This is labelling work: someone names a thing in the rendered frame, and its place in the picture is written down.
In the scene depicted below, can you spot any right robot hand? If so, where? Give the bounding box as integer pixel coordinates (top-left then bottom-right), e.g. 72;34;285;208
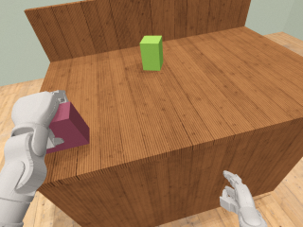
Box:
220;170;256;215

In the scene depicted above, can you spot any sponge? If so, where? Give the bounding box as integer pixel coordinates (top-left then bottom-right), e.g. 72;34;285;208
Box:
46;101;90;154

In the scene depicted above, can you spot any robot left forearm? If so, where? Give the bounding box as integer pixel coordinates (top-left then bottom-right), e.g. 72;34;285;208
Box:
0;123;49;227

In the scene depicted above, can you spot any table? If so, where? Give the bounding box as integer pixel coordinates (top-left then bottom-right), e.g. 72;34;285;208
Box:
24;0;303;227

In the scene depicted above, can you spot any left robot hand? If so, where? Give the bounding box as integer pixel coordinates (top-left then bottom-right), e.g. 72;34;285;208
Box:
11;90;69;149

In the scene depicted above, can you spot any robot right forearm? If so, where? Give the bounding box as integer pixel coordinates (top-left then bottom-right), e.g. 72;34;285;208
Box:
238;206;268;227

